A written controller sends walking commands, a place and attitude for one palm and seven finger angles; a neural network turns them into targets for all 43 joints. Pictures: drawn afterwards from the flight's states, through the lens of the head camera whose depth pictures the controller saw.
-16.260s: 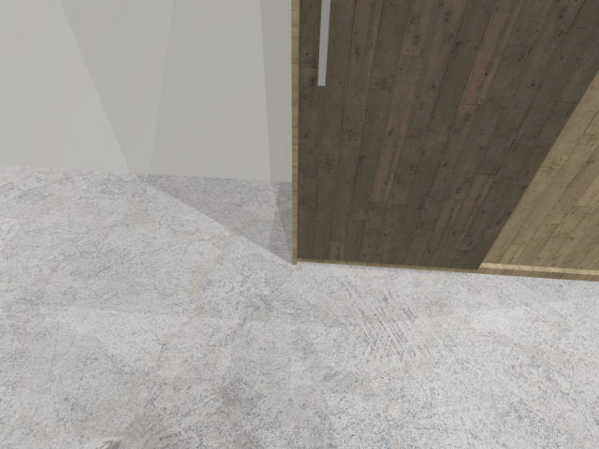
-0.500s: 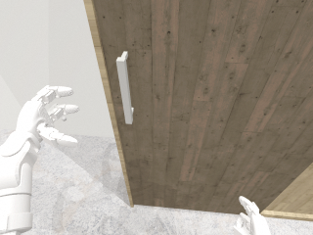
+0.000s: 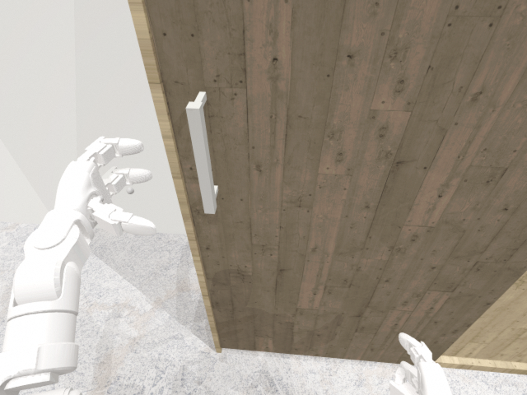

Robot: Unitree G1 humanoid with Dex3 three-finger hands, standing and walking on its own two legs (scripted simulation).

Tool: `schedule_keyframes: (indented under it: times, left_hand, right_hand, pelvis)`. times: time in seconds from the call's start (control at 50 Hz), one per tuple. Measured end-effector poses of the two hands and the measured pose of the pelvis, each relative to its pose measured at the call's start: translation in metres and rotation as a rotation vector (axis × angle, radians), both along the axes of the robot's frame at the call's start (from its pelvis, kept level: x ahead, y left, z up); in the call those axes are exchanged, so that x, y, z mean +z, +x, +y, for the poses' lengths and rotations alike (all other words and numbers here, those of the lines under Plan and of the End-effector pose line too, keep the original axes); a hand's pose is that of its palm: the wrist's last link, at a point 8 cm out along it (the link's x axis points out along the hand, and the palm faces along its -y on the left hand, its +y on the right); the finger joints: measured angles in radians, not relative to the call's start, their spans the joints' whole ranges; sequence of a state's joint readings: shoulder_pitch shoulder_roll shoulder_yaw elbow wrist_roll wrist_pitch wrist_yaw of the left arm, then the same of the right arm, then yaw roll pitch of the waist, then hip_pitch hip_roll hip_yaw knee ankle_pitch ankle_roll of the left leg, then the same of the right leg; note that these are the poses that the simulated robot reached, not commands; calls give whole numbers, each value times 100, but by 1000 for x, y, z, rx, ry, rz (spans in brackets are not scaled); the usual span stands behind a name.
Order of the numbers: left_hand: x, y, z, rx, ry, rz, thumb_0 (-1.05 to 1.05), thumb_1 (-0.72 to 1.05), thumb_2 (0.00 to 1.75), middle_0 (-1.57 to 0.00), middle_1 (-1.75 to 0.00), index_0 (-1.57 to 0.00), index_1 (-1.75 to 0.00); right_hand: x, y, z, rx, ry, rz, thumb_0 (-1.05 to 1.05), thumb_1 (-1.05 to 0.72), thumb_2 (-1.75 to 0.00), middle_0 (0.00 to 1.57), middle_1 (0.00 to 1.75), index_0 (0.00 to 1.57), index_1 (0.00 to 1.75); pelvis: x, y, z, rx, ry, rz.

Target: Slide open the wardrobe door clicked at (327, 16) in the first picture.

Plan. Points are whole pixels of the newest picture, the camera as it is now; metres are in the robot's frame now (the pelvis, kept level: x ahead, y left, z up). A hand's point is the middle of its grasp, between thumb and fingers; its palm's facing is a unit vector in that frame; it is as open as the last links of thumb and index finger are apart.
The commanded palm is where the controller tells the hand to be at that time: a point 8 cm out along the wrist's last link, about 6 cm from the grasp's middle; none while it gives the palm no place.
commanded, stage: move the hooked fingers beside the handle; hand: left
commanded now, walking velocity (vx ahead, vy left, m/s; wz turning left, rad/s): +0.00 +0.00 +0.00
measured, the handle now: (206, 157) +0.44 +0.13 +0.16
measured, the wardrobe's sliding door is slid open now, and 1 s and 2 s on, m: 0.00 0.00 0.00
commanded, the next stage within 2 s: none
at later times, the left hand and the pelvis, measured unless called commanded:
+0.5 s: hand (153, 176) +0.38 +0.20 +0.17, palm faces +0.06 -1.00 +0.00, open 14.0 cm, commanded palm +0.35 +0.25 +0.17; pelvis +0.00 -0.01 +0.00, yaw -1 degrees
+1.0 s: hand (152, 173) +0.37 +0.20 +0.18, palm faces +0.04 -1.00 +0.00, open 14.0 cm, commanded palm +0.35 +0.25 +0.17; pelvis +0.00 +0.00 +0.00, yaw -1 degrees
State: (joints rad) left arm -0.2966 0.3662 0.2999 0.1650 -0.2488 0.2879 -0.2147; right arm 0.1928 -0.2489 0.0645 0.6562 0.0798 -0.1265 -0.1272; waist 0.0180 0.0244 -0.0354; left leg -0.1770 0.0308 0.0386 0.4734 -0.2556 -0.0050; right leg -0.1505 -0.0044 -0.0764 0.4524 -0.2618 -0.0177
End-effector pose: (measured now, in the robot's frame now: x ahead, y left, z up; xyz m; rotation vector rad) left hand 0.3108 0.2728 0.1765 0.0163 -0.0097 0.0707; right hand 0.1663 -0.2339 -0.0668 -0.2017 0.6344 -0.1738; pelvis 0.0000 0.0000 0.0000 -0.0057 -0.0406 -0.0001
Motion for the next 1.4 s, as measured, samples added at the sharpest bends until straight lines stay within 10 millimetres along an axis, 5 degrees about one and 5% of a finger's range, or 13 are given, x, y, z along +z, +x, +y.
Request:
schedule_keyframes:
  times: [0.34,0.68,0.84,1.0,1.18,1.4]
  left_hand:
    - [1,28,-12,-9,-4,7,-1,-50,30,-30,-120,-30,-120]
    - [-2,50,-18,-15,-12,13,-1,-50,30,-30,-119,-30,-120]
    - [-11,42,-11,-3,-15,37,-1,-50,30,-30,-119,-30,-120]
    - [1,39,-20,-33,-12,-17,-1,-50,30,-30,-120,-30,-120]
    - [-15,38,-10,7,-25,60,-1,-50,30,-30,-120,-31,-120]
    - [4,40,-25,-56,-11,2,-1,-50,30,-30,-120,-30,-120]
  right_hand:
    - [-13,-32,-34,-84,-17,79,1,-91,-90,20,30,21,30]
    - [-19,-56,-35,-128,-11,131,1,-91,-90,20,30,21,30]
    - [-18,-53,-29,-126,-8,125,1,-91,-90,20,30,21,30]
    - [-13,-38,-16,-89,-7,96,1,-91,-90,20,30,21,30]
    - [-8,-28,-8,-75,4,67,1,-91,-90,20,30,21,30]
    - [-13,-29,-7,-61,1,97,1,-91,-90,20,30,21,30]
  pelvis:
    - [-1,-2,-13,-6,3,22]
    - [-1,-4,-10,-20,2,39]
    - [-1,-2,-4,-20,-1,35]
    - [0,-3,1,-10,-4,26]
    - [1,-3,3,-17,-2,27]
    - [1,-1,5,-1,-5,21]
